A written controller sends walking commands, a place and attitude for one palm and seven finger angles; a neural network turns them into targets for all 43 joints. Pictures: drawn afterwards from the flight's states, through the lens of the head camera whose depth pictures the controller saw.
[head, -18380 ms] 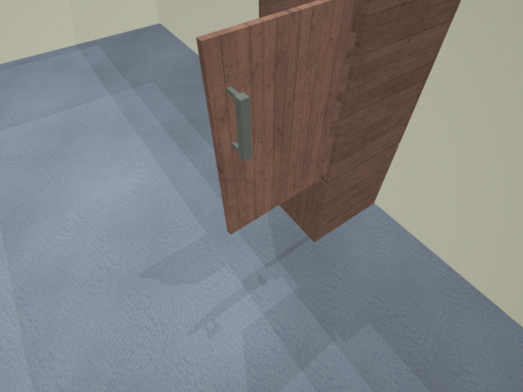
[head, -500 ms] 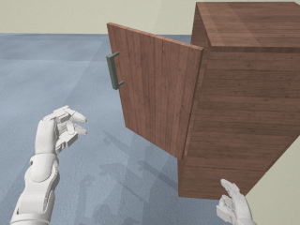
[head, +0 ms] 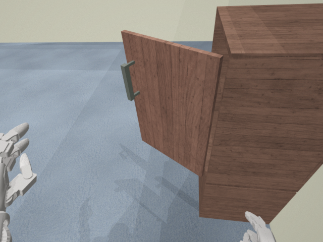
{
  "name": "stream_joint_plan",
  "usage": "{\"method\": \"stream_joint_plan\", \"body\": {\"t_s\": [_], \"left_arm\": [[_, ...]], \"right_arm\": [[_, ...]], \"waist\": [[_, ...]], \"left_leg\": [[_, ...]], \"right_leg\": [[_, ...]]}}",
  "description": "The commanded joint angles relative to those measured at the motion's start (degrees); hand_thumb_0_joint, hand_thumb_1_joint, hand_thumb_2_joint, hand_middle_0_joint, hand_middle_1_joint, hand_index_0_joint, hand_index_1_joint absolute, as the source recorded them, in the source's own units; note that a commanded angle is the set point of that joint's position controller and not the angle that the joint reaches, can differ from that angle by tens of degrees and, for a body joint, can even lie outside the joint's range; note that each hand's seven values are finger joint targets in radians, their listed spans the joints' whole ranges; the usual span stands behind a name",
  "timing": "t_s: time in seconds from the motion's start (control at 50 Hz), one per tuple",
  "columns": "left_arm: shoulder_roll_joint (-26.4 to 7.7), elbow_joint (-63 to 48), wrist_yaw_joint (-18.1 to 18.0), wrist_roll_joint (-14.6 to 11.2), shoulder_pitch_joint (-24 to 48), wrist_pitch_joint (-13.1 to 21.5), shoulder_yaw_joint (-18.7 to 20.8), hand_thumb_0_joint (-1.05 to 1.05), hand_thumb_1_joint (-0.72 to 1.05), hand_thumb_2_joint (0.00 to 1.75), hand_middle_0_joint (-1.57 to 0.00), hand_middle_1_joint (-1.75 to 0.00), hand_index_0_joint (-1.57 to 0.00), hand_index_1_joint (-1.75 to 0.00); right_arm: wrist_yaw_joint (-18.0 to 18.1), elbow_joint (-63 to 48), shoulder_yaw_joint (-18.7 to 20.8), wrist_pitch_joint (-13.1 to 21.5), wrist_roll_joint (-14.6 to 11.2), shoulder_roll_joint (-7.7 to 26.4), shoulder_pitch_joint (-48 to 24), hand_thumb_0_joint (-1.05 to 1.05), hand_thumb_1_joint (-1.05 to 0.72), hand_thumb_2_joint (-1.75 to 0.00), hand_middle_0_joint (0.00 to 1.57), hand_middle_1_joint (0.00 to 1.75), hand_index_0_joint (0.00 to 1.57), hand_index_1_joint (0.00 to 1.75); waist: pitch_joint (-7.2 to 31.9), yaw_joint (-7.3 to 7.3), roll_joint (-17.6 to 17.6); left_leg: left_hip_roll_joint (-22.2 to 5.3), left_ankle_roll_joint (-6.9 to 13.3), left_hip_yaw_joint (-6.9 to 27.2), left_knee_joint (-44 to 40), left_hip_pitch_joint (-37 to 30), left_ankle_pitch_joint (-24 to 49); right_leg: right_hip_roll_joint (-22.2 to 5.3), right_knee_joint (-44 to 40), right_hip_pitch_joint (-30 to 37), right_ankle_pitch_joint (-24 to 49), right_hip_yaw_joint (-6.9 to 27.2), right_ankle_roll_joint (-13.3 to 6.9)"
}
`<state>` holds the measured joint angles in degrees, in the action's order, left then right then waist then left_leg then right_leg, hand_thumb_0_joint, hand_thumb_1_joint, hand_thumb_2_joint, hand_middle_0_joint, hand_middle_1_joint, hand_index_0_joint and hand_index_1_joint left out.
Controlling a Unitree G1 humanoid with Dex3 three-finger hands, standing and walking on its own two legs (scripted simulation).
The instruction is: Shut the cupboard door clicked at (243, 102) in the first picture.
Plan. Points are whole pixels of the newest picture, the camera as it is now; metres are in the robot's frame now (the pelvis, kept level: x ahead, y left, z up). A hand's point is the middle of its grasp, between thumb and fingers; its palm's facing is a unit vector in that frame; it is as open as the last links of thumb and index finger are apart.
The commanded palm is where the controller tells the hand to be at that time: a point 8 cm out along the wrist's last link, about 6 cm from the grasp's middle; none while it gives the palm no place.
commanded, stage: draw the hand back to the body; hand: left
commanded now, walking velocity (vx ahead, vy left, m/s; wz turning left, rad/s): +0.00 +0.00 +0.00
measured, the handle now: (131, 81) +0.67 +0.22 +0.06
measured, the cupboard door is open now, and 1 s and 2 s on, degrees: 58 58 58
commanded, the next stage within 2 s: step back with the hand held close in 0.26 s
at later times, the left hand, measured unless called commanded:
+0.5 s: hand (36, 172) +0.19 +0.27 +0.16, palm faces +0.45 -0.77 -0.44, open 7.4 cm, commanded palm +0.13 +0.30 +0.17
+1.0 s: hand (5, 198) +0.14 +0.30 +0.15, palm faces +0.44 -0.76 -0.48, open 7.4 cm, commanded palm +0.08 +0.33 +0.17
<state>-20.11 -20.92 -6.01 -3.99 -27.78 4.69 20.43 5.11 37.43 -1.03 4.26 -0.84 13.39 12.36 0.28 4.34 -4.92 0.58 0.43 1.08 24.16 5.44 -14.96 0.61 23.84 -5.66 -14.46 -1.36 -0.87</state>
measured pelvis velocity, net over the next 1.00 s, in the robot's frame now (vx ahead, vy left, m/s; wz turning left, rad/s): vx -0.07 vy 0.03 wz -0.01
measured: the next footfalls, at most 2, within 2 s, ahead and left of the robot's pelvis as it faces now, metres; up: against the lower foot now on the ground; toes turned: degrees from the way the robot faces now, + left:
right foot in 2.00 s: -0.29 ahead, -0.10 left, +0.00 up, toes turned +0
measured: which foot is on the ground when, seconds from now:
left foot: down 0.00-1.00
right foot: down 0.00-1.00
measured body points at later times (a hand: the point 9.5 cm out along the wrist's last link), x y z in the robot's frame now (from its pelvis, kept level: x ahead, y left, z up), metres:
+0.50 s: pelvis -0.01 +0.00 +0.00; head -0.02 -0.03 +0.45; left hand +0.16 +0.31 +0.18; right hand +0.18 -0.23 -0.09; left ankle -0.02 +0.12 -0.74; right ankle -0.01 -0.11 -0.74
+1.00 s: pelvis -0.07 +0.03 -0.02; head -0.06 +0.04 +0.43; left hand +0.11 +0.34 +0.18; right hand +0.11 -0.21 -0.09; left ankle -0.02 +0.12 -0.74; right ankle -0.01 -0.11 -0.74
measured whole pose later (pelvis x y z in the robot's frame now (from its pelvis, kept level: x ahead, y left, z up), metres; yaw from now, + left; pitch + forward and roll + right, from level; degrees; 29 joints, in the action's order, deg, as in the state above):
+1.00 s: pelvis -0.07 +0.03 -0.02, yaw -1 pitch +0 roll -1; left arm -23.9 -26.6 -8.4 -1.9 -30.4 10.6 25.1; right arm 5.7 30.7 -0.8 -0.5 -1.3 12.6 12.1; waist 0.8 0.2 -0.6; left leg 1.9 3.3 -0.6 35.8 21.9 -14.5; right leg -0.9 33.1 -21.1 -12.2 -0.1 1.7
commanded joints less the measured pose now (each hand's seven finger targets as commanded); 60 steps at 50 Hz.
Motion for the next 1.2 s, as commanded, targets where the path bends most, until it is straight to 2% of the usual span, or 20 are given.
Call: {"method": "stream_joint_plan", "body": {"t_s": [0.0,0.06,0.22,0.36,0.38,0.4,0.42,0.46,0.54,0.58,0.66,0.72,0.88,0.94,1.0,1.02,1.08,1.1,1.14,1.18], "left_arm": [[-10.04,-9.57,-1.04,0.36,9.65,3.45,4.86,0.00,0.90,0.90,-0.20,-0.30,-0.20,-0.30],[-10.94,-11.75,-1.31,0.62,10.20,4.16,5.55,0.00,0.90,0.90,-0.20,-0.30,-0.20,-0.30],[-11.20,-11.28,-1.05,0.34,7.46,4.15,6.80,0.00,0.90,0.90,-0.20,-0.30,-0.20,-0.30],[-10.98,-10.28,-0.83,0.21,6.87,4.12,6.96,0.00,0.90,0.90,-0.20,-0.30,-0.20,-0.30],[-15.91,-11.98,-1.43,0.37,10.58,5.95,11.61,0.00,0.90,0.90,-0.20,-0.30,-0.20,-0.30],[-16.22,-10.08,-1.52,0.72,9.37,6.64,12.05,0.00,0.90,0.90,-0.20,-0.30,-0.20,-0.30],[-12.09,-8.31,-1.25,0.71,4.56,6.85,8.34,0.00,0.90,0.90,-0.20,-0.30,-0.20,-0.30],[-11.52,-9.01,-1.52,0.68,2.03,7.35,7.56,0.00,0.90,0.90,-0.20,-0.30,-0.20,-0.30],[-13.52,-13.81,-2.47,0.47,-0.05,7.66,9.25,0.00,0.90,0.90,-0.20,-0.30,-0.20,-0.30],[-14.74,-14.52,-2.88,0.30,-0.71,7.26,10.50,0.00,0.90,0.90,-0.20,-0.30,-0.20,-0.30],[-15.25,-16.06,-3.14,0.19,-1.30,6.69,11.25,0.00,0.90,0.90,-0.20,-0.30,-0.20,-0.30],[-14.93,-16.40,-3.13,0.30,-2.90,6.77,11.53,0.00,0.90,0.90,-0.20,-0.30,-0.20,-0.30],[-13.99,-15.96,-3.53,1.71,-1.39,8.57,12.18,0.00,0.90,0.90,-0.20,-0.30,-0.20,-0.30],[-13.58,-17.26,-3.61,2.63,0.68,9.73,11.91,0.00,0.90,0.90,-0.20,-0.30,-0.20,-0.30],[-15.07,-18.37,-3.80,3.38,2.88,10.59,13.27,0.00,0.90,0.90,-0.20,-0.30,-0.20,-0.30],[-13.37,-18.40,-3.80,3.35,3.21,10.77,11.72,0.00,0.90,0.90,-0.20,-0.30,-0.20,-0.30],[-13.73,-17.60,-4.17,3.61,4.30,11.22,12.02,0.00,0.90,0.90,-0.20,-0.30,-0.20,-0.30],[-15.25,-17.99,-4.24,3.66,4.76,11.33,13.07,0.00,0.90,0.90,-0.20,-0.30,-0.20,-0.30],[-14.28,-18.63,-4.59,2.98,4.18,11.58,11.39,0.00,0.90,0.90,-0.20,-0.30,-0.20,-0.30],[-14.80,-18.61,-5.19,2.48,2.70,11.75,11.45,0.00,0.90,0.90,-0.20,-0.30,-0.20,-0.30]], "right_arm": [[1.01,-9.49,2.15,3.87,0.21,5.02,-8.69,0.00,-0.90,-0.90,0.20,0.30,0.20,0.30],[1.05,-9.71,1.98,4.41,0.27,4.76,-9.21,0.00,-0.90,-0.90,0.20,0.30,0.20,0.30],[0.91,-9.64,1.62,4.81,0.42,4.19,-9.18,0.00,-0.90,-0.90,0.20,0.30,0.20,0.30],[0.72,-9.74,1.86,4.45,0.53,4.35,-8.82,0.00,-0.90,-0.90,0.20,0.30,0.20,0.30],[0.26,-11.35,3.02,2.91,-0.17,6.83,-8.19,0.00,-0.90,-0.90,0.20,0.30,0.20,0.30],[0.30,-10.50,2.96,2.22,-0.01,6.08,-7.87,0.00,-0.90,-0.90,0.20,0.30,0.20,0.30],[0.15,-10.30,3.07,1.55,0.07,5.73,-7.75,0.00,-0.90,-0.90,0.20,0.30,0.20,0.30],[-0.14,-10.62,3.50,0.50,-0.06,5.90,-7.35,0.00,-0.90,-0.90,0.20,0.30,0.20,0.30],[0.48,-12.16,4.10,-1.26,-0.32,6.64,-7.57,0.00,-0.90,-0.90,0.20,0.30,0.20,0.30],[0.98,-13.14,4.16,-2.21,-0.30,6.83,-7.56,0.00,-0.90,-0.90,0.20,0.30,0.20,0.30],[1.45,-14.61,4.33,-3.61,-0.41,7.08,-7.00,0.00,-0.90,-0.90,0.20,0.30,0.20,0.30],[1.43,-15.29,4.28,-3.93,-0.25,7.14,-6.85,0.00,-0.90,-0.90,0.20,0.30,0.20,0.30],[1.29,-15.62,4.23,-2.76,-0.27,7.87,-5.97,0.00,-0.90,-0.90,0.20,0.30,0.20,0.30],[1.27,-15.55,4.08,-1.75,-0.14,8.04,-5.58,0.00,-0.90,-0.90,0.20,0.30,0.20,0.30],[1.31,-14.94,4.20,-0.52,0.36,8.61,-5.27,0.00,-0.90,-0.90,0.20,0.30,0.20,0.30],[1.28,-14.94,3.92,-0.29,0.26,7.88,-5.03,0.00,-0.90,-0.90,0.20,0.30,0.20,0.30],[1.03,-14.30,4.18,0.51,0.52,7.85,-4.02,0.00,-0.90,-0.90,0.20,0.30,0.20,0.30],[0.94,-14.03,4.44,0.71,0.64,8.22,-3.98,0.00,-0.90,-0.90,0.20,0.30,0.20,0.30],[0.36,-13.25,4.00,1.02,0.75,6.83,-3.72,0.00,-0.90,-0.90,0.20,0.30,0.20,0.30],[-0.08,-12.27,3.70,0.91,0.97,6.35,-3.59,0.00,-0.90,-0.90,0.20,0.30,0.20,0.30]], "waist": [[0.62,-1.47,3.47],[3.41,-0.81,1.16],[1.44,-0.45,-0.01],[1.98,-0.55,2.24],[-0.15,-3.01,2.14],[-0.03,-2.98,4.46],[1.15,-3.56,6.90],[4.82,-3.85,6.82],[10.29,-4.15,2.87],[11.08,-3.94,2.43],[11.74,-3.86,1.41],[10.59,-3.67,0.02],[5.17,-4.48,-1.01],[4.18,-4.67,-2.14],[4.21,-4.48,-3.08],[3.86,-4.70,-2.70],[3.05,-4.79,1.44],[2.78,-4.82,3.28],[2.66,-5.16,7.16],[3.22,-5.38,8.81]], "left_leg": [[-0.82,1.51,-2.12,-3.52,1.33,9.40],[-0.51,1.43,-1.99,-3.81,0.75,9.34],[-0.67,1.11,-2.36,-3.99,1.66,10.82],[-0.81,1.19,-2.40,-4.09,1.44,10.98],[-1.87,2.10,-0.79,0.08,5.84,6.64],[-1.45,1.93,0.14,2.15,6.38,5.05],[-1.31,1.83,-0.02,4.31,6.59,5.29],[-1.52,1.60,0.01,5.80,7.07,6.75],[-3.25,1.04,0.82,3.84,6.19,19.16],[-4.40,0.99,1.64,2.71,6.42,25.57],[-5.92,0.67,2.96,1.53,9.27,28.97],[-6.94,1.32,4.45,-0.84,13.91,22.84],[-8.04,4.95,7.23,-6.17,34.73,-13.34],[-8.14,5.62,8.13,-6.90,39.46,-21.32],[-8.82,6.21,9.38,-7.47,42.12,-24.91],[-8.74,6.24,8.99,-6.65,42.58,-25.06],[-6.05,5.34,6.60,-0.52,41.90,-25.77],[-4.83,4.55,5.79,2.51,38.70,-24.60],[-2.33,2.37,4.00,9.03,29.68,-17.77],[-1.65,1.42,3.04,11.71,23.68,-13.37]], "right_leg": [[-1.34,-5.06,-2.11,5.59,-0.04,0.61],[-1.39,-4.52,-0.55,5.34,0.08,0.48],[-1.33,-4.96,0.14,7.54,0.37,0.39],[-1.14,-5.12,0.22,7.68,0.24,0.55],[-4.73,-8.05,-4.89,8.06,6.72,-0.25],[-6.96,-8.89,-5.74,7.64,8.30,-1.27],[-8.74,-8.66,-7.07,8.23,8.71,-1.84],[-10.26,-6.38,-6.00,12.40,8.68,-2.66],[-8.38,1.26,-2.64,24.62,4.93,-1.58],[-6.33,4.03,-1.97,27.14,3.42,-0.36],[-4.67,7.56,-0.41,26.83,2.75,0.33],[-3.58,8.95,0.44,21.38,2.49,0.76],[-2.30,12.29,6.33,11.53,4.16,1.32],[-1.68,13.68,7.41,8.58,4.20,1.38],[-0.73,15.66,8.46,6.54,4.23,1.56],[-1.02,16.06,8.08,6.13,4.43,1.44],[-3.51,10.99,3.86,0.62,8.99,0.21],[-5.08,7.18,-0.27,-3.06,11.57,-0.70],[-9.68,0.02,-10.84,-9.85,15.68,-3.32],[-11.79,-3.36,-16.67,-11.90,15.64,-4.39]]}}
